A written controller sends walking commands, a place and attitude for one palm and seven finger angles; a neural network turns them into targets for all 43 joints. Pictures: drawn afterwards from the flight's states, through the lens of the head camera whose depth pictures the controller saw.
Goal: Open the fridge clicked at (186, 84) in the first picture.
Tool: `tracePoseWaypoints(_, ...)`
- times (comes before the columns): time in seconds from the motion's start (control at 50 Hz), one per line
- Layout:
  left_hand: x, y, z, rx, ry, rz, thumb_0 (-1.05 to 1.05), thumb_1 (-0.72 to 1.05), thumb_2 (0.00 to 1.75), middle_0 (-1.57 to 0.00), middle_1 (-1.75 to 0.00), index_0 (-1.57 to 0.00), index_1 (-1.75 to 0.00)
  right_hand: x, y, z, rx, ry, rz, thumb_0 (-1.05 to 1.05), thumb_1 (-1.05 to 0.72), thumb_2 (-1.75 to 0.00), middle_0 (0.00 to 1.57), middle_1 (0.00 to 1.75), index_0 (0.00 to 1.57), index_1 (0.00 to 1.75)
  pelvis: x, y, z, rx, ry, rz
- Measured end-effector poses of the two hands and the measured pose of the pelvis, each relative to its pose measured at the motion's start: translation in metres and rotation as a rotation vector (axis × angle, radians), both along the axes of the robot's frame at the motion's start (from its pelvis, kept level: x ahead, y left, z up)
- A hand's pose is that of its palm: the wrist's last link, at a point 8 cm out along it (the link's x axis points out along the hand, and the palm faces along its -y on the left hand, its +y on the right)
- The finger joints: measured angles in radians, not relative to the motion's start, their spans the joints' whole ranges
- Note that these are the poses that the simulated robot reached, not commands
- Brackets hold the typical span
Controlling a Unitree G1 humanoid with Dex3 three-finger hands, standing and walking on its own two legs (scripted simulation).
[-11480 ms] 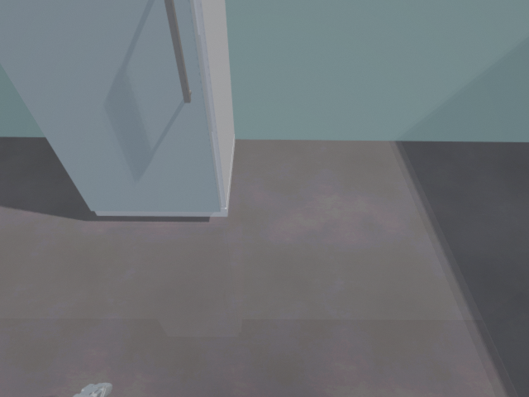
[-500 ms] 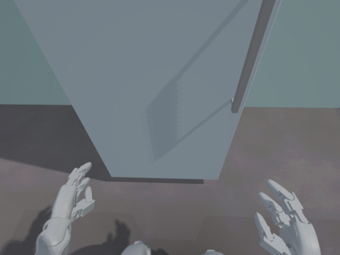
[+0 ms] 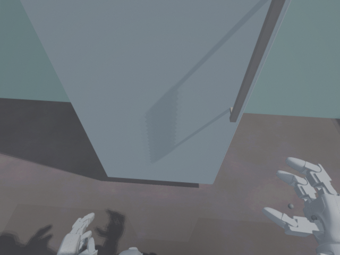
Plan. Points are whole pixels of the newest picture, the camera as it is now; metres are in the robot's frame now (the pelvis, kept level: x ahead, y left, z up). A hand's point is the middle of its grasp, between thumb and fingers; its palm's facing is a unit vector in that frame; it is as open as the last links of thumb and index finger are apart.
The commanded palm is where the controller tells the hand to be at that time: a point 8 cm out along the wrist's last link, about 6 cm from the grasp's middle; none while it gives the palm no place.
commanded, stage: raise the hand to about handle height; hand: right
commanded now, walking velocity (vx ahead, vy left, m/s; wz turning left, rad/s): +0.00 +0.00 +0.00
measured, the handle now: (248, 70) +0.55 -0.18 +0.15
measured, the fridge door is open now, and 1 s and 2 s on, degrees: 0 0 0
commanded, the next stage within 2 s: move the hooked fingers beside the handle in 1.18 s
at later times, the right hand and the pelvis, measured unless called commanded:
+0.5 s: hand (323, 171) +0.26 -0.25 +0.14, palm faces +0.09 +0.99 -0.06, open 13.8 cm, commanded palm +0.23 -0.30 +0.15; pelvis +0.01 +0.01 +0.03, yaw -1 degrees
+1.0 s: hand (327, 154) +0.29 -0.26 +0.16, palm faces +0.09 +1.00 -0.04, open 13.9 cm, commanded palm +0.25 -0.30 +0.17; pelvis +0.01 +0.01 +0.04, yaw +1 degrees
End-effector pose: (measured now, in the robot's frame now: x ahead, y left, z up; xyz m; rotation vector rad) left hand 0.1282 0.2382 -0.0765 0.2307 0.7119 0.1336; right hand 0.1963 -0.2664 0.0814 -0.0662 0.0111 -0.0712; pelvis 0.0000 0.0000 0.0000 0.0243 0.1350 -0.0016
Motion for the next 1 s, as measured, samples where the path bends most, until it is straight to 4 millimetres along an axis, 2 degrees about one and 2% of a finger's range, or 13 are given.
tracePoseWaypoints(0.08, 0.012, 0.013, 0.013, 0.043, -0.043, 0.003, 0.02, 0.9, 0.9, -0.2, -0.3, -0.2, -0.3, 0.006, -0.004, 0.006, 0.001, -0.005, 0.018, 0.0, 0.07, -0.48, 0.27, 0.92, 0.27, 0.93, 0.003, 0.0, 0.004, 0.001, -0.015, -0.003)
tracePoseWaypoints(0.16, 0.03, 0.016, 0.028, 0.056, -0.106, -0.008, 0.02, 0.9, 0.9, -0.2, -0.3, -0.2, -0.3, 0.013, -0.01, 0.016, 0.003, -0.021, 0.015, 0.0, 0.16, -0.44, 0.28, 0.98, 0.28, 0.99, 0.006, 0.002, 0.009, 0.0, -0.034, -0.005)
tracePoseWaypoints(0.28, 0.055, 0.004, 0.044, 0.029, -0.18, -0.049, 0.02, 0.9, 0.9, -0.2, -0.3, -0.2, -0.3, 0.022, -0.022, 0.037, 0.002, -0.051, -0.003, 0.0, 0.3, -0.38, 0.29, 1.07, 0.29, 1.08, 0.01, 0.005, 0.017, -0.001, -0.063, -0.009)
tracePoseWaypoints(0.38, 0.065, -0.008, 0.047, -0.003, -0.196, -0.082, 0.02, 0.9, 0.9, -0.2, -0.3, -0.2, -0.3, 0.03, -0.03, 0.05, 0.006, -0.042, -0.009, -0.01, 0.4, -0.34, 0.3, 1.14, 0.3, 1.14, 0.012, 0.007, 0.022, -0.003, -0.084, -0.012)
tracePoseWaypoints(0.54, 0.06, -0.013, 0.044, -0.021, -0.162, -0.088, 0.02, 0.9, 0.9, -0.21, -0.3, -0.2, -0.3, 0.044, -0.043, 0.07, 0.005, -0.048, -0.018, -0.01, 0.48, -0.3, 0.3, 1.18, 0.3, 1.19, 0.012, 0.01, 0.028, -0.006, -0.114, -0.012)
tracePoseWaypoints(0.74, 0.041, 0.004, 0.042, 0.0, -0.112, -0.04, 0.02, 0.9, 0.9, -0.21, -0.3, -0.2, -0.3, 0.063, -0.055, 0.095, 0.007, -0.062, -0.019, -0.01, 0.5, -0.3, 0.3, 1.2, 0.31, 1.2, 0.011, 0.012, 0.035, -0.011, -0.133, -0.005)
tracePoseWaypoints(0.88, 0.034, 0.015, 0.044, 0.009, -0.109, -0.014, 0.02, 0.9, 0.9, -0.2, -0.3, -0.2, -0.3, 0.067, -0.049, 0.088, 0.026, -0.025, 0.003, -0.01, 0.5, -0.3, 0.3, 1.2, 0.3, 1.2, 0.01, 0.012, 0.036, -0.015, -0.132, 0.007)
tracePoseWaypoints(1.0, 0.033, 0.015, 0.046, 0.016, -0.112, -0.011, 0.02, 0.9, 0.9, -0.2, -0.3, -0.2, -0.3, 0.063, -0.045, 0.084, 0.028, -0.035, -0.017, -0.01, 0.5, -0.3, 0.3, 1.2, 0.31, 1.2, 0.01, 0.013, 0.037, -0.016, -0.138, 0.011)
